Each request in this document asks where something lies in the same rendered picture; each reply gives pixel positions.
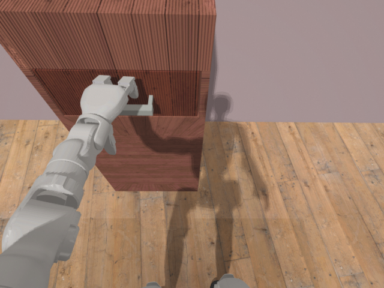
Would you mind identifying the cabinet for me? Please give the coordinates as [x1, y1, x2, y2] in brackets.
[0, 0, 217, 191]

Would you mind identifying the robot left upper arm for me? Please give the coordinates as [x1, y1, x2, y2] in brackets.
[0, 199, 81, 288]

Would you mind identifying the drawer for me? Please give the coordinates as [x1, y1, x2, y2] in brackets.
[32, 68, 200, 116]

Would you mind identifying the handle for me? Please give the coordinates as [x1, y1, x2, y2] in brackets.
[119, 95, 154, 116]

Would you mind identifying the left robot hand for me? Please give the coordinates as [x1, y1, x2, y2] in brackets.
[80, 75, 139, 155]

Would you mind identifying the right robot shin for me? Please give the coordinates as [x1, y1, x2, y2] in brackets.
[219, 274, 234, 281]

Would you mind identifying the left robot forearm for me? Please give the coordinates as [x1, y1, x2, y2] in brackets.
[2, 113, 111, 252]

